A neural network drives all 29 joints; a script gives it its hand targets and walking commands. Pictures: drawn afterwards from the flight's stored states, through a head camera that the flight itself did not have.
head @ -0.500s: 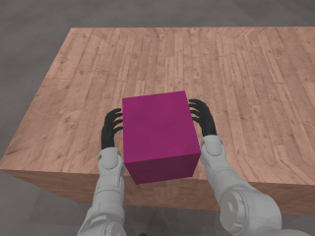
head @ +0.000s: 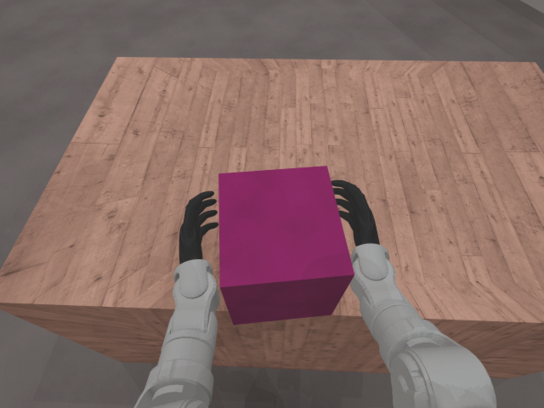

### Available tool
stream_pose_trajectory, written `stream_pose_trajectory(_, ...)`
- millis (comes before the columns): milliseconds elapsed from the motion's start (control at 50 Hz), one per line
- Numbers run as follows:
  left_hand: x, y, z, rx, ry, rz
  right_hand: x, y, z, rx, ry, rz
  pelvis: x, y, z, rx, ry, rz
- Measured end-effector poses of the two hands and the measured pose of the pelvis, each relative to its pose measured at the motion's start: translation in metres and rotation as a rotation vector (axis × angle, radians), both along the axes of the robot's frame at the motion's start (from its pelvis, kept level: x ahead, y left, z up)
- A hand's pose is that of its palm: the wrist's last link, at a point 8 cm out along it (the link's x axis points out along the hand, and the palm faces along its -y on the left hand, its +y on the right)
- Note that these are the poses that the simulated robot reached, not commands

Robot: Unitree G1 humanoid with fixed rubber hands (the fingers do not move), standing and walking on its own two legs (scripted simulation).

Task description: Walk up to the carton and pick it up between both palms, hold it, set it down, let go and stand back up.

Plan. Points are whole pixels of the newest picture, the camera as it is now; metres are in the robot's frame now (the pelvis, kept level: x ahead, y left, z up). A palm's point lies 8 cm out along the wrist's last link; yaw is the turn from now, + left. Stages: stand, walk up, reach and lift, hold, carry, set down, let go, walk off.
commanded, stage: reach and lift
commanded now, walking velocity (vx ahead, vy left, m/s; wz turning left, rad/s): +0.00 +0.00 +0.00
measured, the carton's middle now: (278, 248) +0.35 +0.05 -0.03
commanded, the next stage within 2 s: none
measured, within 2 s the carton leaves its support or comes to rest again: neither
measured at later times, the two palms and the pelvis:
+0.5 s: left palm (191, 224) +0.32 +0.16 +0.09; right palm (385, 225) +0.35 -0.10 +0.08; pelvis -0.01 +0.01 +0.00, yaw +0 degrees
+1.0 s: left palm (172, 193) +0.34 +0.18 +0.13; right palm (380, 216) +0.34 -0.08 +0.12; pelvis -0.03 +0.04 +0.00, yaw +0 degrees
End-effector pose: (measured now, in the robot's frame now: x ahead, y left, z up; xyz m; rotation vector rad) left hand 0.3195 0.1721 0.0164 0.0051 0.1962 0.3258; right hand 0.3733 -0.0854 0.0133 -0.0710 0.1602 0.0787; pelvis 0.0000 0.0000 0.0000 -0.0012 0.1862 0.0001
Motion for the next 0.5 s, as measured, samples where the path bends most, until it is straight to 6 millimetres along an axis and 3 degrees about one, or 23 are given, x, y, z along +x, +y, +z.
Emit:
stream_pose_trajectory(180,0.003,-0.002,0.027,0.015,-0.018,-0.025,-0.003,-0.003,0.022,0.012,-0.015,-0.023,0.001,0.004,0.003,-0.003,-0.074,0.002)
stream_pose_trajectory(500,0.001,-0.012,0.073,0.051,0.010,-0.104,-0.025,-0.015,0.067,0.007,0.011,-0.100,-0.005,0.014,0.005,0.000,-0.187,0.007)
